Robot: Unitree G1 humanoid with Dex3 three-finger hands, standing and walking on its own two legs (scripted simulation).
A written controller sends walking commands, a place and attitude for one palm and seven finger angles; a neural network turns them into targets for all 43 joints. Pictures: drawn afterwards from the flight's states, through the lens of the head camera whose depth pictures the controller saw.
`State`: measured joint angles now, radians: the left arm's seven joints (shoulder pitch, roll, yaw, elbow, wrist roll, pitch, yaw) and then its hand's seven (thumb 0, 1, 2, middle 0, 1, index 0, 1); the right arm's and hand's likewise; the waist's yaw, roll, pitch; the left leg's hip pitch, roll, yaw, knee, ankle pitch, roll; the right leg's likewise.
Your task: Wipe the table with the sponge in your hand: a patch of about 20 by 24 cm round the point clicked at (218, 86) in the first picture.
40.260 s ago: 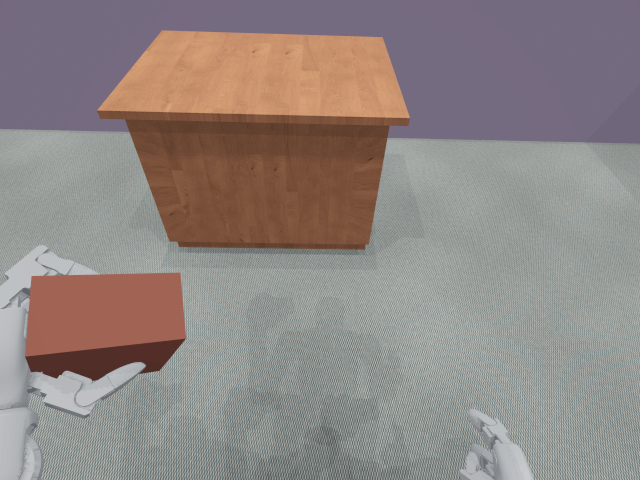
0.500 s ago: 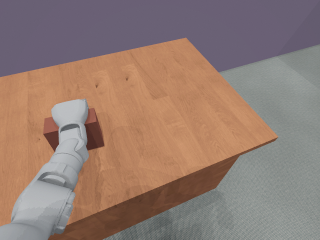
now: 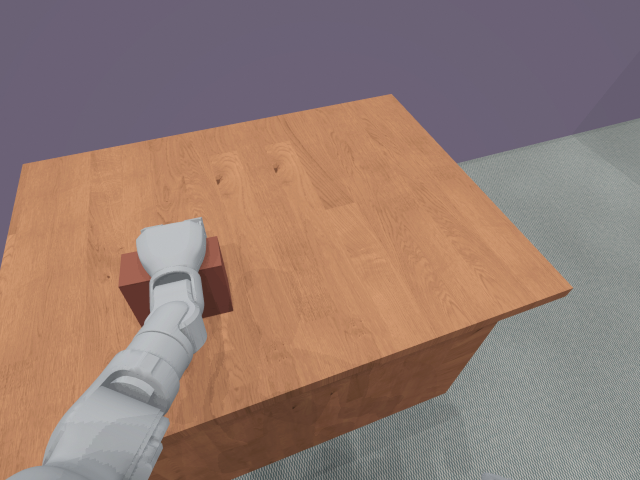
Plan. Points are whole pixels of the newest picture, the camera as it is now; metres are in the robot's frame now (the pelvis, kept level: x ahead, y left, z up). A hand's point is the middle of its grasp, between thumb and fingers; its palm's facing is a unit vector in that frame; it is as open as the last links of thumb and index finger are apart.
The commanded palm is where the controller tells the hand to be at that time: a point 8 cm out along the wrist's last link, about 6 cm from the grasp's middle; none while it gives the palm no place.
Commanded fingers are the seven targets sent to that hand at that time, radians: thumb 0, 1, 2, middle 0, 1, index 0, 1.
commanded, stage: wipe back along the middle lane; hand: left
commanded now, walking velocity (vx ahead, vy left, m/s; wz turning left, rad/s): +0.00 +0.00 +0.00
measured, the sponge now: (183, 291) +0.39 +0.23 -0.03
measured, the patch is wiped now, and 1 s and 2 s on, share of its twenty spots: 0.60 0.70 0.75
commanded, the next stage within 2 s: slide across to the third lane in 0.86 s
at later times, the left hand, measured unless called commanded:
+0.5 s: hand (189, 295) +0.36 +0.20 +0.01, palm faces -0.05 -0.02 -1.00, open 10.5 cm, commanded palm +0.31 +0.18 +0.05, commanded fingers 0.00 0.10 1.30 -1.20 -1.60 -1.20 -1.60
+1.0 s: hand (197, 319) +0.32 +0.18 +0.01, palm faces -0.05 -0.03 -1.00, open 10.5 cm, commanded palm +0.28 +0.16 +0.05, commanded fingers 0.00 0.10 1.30 -1.20 -1.60 -1.20 -1.60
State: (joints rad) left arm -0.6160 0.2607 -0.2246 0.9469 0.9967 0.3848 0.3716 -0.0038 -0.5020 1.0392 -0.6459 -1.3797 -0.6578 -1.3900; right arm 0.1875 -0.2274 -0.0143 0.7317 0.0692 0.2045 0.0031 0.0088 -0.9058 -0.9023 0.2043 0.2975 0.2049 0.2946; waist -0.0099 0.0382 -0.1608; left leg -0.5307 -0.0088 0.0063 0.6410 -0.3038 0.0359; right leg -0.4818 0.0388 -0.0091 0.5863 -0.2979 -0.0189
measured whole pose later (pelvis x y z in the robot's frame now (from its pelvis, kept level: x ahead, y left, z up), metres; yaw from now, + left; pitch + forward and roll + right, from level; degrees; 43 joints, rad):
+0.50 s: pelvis +0.01 -0.01 +0.00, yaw +1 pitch +7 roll -1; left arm -0.41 0.21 -0.33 0.68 1.00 0.48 0.32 -0.01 -0.50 1.04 -0.64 -1.39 -0.65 -1.40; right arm 0.11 -0.24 0.00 0.68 0.08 0.22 0.01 0.01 -0.91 -0.90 0.20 0.30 0.20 0.29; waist 0.04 0.04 -0.15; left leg -0.43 -0.02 0.00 0.61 -0.31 0.03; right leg -0.39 0.03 -0.01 0.58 -0.32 -0.03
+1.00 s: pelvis +0.00 -0.02 +0.00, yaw +0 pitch +5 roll +0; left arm -0.29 0.22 -0.34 0.54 1.01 0.49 0.29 -0.01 -0.50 1.04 -0.64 -1.38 -0.65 -1.39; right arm 0.08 -0.25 0.01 0.66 0.09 0.21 0.00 0.01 -0.91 -0.90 0.20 0.30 0.20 0.29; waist 0.06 0.05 -0.13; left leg -0.39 -0.01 0.00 0.60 -0.30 0.01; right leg -0.37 0.04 -0.01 0.60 -0.32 -0.05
